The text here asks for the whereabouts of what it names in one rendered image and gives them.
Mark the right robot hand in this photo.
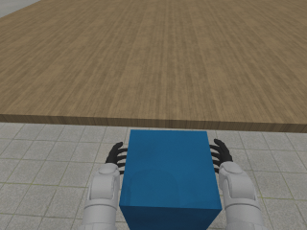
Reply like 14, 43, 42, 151
209, 138, 233, 173

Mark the left robot hand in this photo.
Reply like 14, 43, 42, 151
106, 142, 128, 175

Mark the left robot forearm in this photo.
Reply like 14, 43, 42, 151
77, 163, 120, 230

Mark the carton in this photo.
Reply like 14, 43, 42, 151
119, 129, 223, 230

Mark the right robot forearm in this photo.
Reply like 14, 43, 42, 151
219, 161, 269, 230

